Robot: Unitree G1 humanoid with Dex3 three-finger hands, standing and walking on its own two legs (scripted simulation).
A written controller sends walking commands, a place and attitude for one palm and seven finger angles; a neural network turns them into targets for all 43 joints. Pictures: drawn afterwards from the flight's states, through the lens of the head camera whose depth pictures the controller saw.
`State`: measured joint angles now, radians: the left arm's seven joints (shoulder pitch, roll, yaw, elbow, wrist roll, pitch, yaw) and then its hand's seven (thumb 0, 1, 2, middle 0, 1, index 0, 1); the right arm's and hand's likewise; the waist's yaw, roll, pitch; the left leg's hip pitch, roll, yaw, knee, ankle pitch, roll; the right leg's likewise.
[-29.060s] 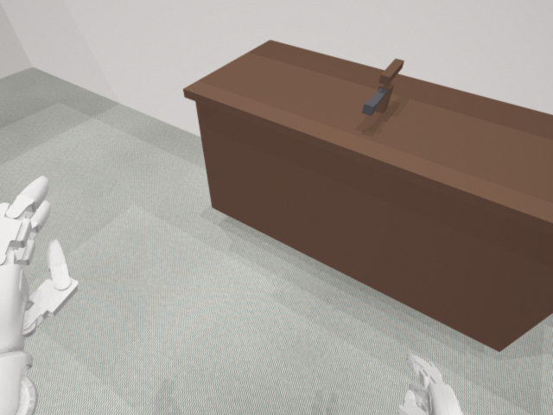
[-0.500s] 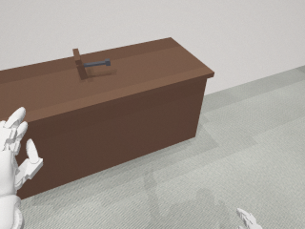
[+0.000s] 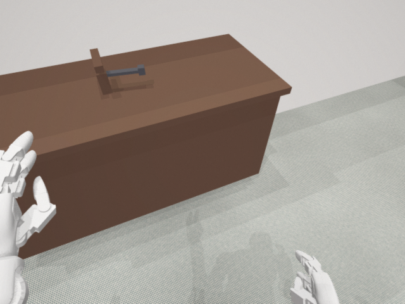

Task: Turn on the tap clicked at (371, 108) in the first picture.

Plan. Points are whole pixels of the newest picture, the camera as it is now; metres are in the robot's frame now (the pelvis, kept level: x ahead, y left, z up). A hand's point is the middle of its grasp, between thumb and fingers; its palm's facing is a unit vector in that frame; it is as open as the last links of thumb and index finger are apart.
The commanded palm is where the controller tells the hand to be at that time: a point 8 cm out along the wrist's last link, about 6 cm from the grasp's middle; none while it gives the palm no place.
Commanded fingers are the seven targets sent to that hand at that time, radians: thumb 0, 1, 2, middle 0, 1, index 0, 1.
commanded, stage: stop stepping back and stand still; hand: left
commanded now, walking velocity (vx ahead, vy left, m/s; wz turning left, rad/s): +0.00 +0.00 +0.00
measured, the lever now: (141, 69) +0.87 +0.30 +0.00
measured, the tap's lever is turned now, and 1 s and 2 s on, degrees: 80 80 80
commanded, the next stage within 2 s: stand and check the lever's angle in 0.40 s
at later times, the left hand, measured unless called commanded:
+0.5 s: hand (32, 213) +0.20 +0.26 +0.16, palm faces +0.42 -0.84 -0.34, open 7.4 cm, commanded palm +0.15 +0.30 +0.18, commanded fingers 0.00 0.90 0.90 -0.20 -0.30 -0.20 -0.30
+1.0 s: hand (26, 219) +0.19 +0.27 +0.15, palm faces +0.42 -0.84 -0.34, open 7.4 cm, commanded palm +0.14 +0.31 +0.18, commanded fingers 0.00 0.90 0.90 -0.20 -0.30 -0.20 -0.30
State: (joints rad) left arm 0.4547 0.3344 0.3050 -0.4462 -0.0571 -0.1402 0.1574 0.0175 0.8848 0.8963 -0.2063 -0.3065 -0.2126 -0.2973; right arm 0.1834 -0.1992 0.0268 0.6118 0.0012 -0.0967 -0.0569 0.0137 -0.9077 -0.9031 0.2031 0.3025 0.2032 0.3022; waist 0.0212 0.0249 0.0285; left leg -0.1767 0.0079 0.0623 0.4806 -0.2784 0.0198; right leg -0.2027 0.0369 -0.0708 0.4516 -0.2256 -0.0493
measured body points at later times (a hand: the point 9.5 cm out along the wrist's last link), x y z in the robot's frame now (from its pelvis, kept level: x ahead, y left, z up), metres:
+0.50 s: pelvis -0.01 +0.02 +0.00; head -0.01 +0.02 +0.45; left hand +0.17 +0.31 +0.18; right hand +0.16 -0.21 -0.07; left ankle -0.01 +0.10 -0.74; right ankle +0.01 -0.08 -0.74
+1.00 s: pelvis -0.02 +0.02 +0.00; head -0.02 +0.03 +0.45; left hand +0.17 +0.31 +0.17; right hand +0.16 -0.20 -0.07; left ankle -0.01 +0.10 -0.74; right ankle +0.01 -0.08 -0.74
